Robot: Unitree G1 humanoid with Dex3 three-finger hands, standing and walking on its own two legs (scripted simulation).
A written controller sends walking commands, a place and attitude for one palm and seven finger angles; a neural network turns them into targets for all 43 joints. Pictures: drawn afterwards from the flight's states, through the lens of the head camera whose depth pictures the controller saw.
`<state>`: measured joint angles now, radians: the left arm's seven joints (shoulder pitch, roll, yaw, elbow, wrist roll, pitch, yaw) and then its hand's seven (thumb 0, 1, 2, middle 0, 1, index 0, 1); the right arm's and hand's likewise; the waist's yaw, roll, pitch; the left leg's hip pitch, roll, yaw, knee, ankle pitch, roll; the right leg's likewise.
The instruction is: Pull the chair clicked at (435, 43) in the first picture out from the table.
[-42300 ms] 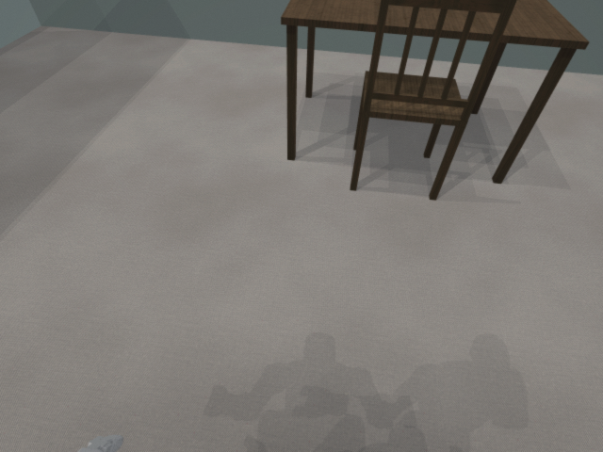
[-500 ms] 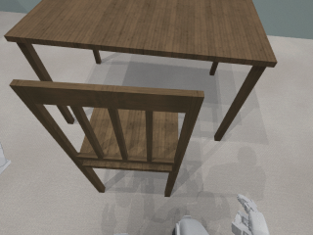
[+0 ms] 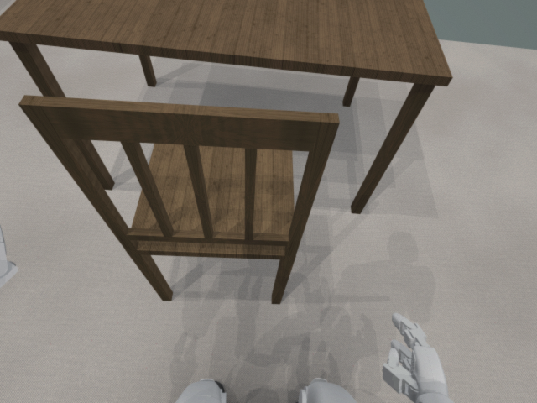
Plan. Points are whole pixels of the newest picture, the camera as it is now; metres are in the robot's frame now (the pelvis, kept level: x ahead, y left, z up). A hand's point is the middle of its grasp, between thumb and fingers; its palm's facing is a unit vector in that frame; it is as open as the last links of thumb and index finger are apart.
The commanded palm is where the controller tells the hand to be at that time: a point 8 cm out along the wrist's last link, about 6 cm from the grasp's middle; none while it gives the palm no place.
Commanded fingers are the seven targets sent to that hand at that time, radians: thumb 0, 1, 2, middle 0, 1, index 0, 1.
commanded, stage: step back with the hand held close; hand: left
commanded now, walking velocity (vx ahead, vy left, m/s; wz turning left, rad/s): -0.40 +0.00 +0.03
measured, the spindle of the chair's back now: (201, 197) +0.46 +0.17 -0.07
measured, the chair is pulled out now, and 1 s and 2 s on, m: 0.25 0.25 0.25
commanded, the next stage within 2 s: stop stepping back and stand still in 0.04 s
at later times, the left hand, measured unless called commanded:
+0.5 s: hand out of the picture +0.08 +0.28 +0.19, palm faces +0.46 -0.73 -0.50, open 7.4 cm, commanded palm +0.03 +0.31 +0.18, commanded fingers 0.00 0.90 0.90 -0.20 -0.30 -0.20 -0.30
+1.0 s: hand out of the picture +0.09 +0.29 +0.18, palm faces +0.40 -0.74 -0.54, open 7.4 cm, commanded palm +0.03 +0.32 +0.18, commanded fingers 0.00 0.90 0.90 -0.20 -0.30 -0.20 -0.30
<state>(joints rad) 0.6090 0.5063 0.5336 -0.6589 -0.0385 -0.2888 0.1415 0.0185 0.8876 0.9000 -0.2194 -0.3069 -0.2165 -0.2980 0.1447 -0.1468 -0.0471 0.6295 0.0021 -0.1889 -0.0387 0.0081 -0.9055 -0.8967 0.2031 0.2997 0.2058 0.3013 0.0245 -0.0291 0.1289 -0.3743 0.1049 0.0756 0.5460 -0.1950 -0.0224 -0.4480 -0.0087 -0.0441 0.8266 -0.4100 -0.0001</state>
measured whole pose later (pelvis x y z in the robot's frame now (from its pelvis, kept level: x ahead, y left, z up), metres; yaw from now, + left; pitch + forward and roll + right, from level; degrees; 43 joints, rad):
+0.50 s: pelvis -0.11 +0.01 +0.00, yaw +1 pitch -1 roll -2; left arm 0.58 0.48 0.47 -0.53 -0.01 -0.23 0.17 0.02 0.89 0.90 -0.22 -0.31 -0.22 -0.30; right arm 0.32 -0.21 -0.04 0.66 0.02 -0.15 -0.05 0.01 -0.91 -0.90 0.20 0.30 0.20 0.30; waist -0.02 -0.01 -0.04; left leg -0.33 0.04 0.04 0.63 -0.29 0.03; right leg -0.29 0.00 -0.05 0.66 -0.39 0.00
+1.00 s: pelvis -0.12 +0.03 +0.00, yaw -2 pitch +0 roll -2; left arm 0.56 0.48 0.47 -0.48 -0.04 -0.20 0.14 0.01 0.89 0.90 -0.21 -0.31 -0.21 -0.30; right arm 0.25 -0.16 0.03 0.65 0.00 -0.12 -0.05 0.01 -0.90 -0.90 0.21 0.30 0.21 0.30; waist 0.01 0.04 0.00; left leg -0.30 0.02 0.08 0.55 -0.26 0.06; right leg -0.19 0.02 -0.07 0.43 -0.23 -0.02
